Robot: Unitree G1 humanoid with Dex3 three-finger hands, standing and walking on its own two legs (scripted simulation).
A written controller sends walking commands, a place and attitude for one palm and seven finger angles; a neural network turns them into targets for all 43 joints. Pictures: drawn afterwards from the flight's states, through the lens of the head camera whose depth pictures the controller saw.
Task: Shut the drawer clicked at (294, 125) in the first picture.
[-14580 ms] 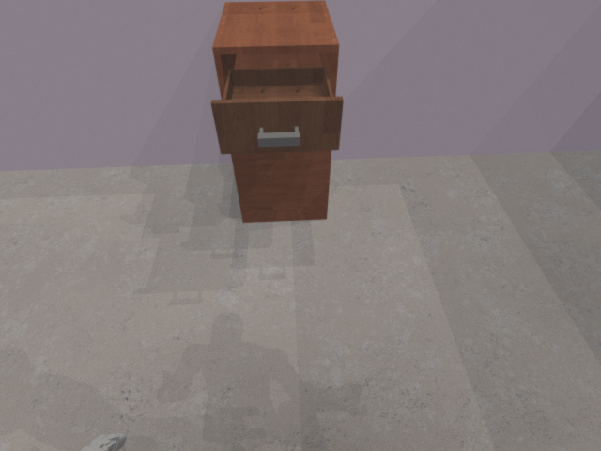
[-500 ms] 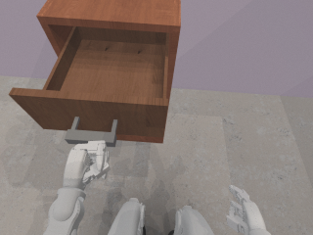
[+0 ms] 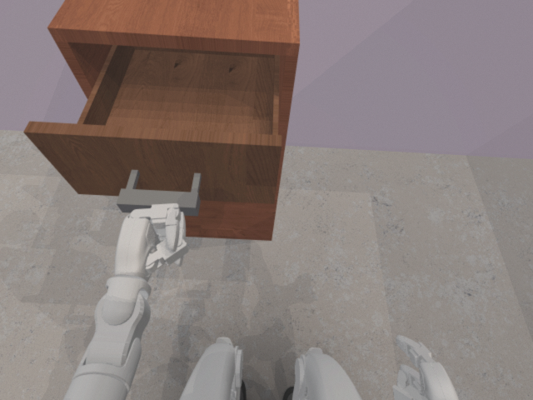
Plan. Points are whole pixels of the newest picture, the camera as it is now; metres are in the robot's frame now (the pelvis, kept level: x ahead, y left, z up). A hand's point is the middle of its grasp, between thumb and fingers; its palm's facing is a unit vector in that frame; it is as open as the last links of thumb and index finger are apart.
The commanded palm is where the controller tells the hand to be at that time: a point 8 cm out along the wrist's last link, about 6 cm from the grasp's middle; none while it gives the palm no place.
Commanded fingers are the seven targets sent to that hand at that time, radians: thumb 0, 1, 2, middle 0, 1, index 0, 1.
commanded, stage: push the drawer shut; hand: left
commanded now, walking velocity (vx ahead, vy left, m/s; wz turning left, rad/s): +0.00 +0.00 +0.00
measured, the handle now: (163, 190) +0.41 +0.18 +0.03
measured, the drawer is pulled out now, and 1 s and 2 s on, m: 0.19 0.07 0.00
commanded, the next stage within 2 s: pull the fist back off the drawer in 1.80 s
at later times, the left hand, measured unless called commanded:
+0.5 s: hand (191, 201) +0.40 +0.13 +0.02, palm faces +0.00 -1.00 -0.05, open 3.0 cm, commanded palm +0.39 +0.18 +0.03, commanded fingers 0.00 0.90 0.90 -1.40 -1.60 -1.40 -1.60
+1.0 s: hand (195, 173) +0.45 +0.14 +0.03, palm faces +0.01 -1.00 -0.05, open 3.2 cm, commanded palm +0.45 +0.18 +0.03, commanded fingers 0.00 0.90 0.90 -1.40 -1.60 -1.40 -1.60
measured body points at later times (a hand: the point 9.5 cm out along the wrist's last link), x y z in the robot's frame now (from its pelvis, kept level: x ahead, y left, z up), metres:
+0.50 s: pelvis +0.00 +0.00 +0.00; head +0.11 +0.01 +0.44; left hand +0.39 +0.19 +0.03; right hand +0.12 -0.26 -0.11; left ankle +0.04 +0.08 -0.62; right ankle +0.02 -0.10 -0.62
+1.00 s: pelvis -0.01 -0.01 +0.00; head +0.12 +0.00 +0.43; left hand +0.44 +0.19 +0.03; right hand +0.06 -0.27 -0.12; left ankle +0.04 +0.08 -0.62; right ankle +0.02 -0.10 -0.62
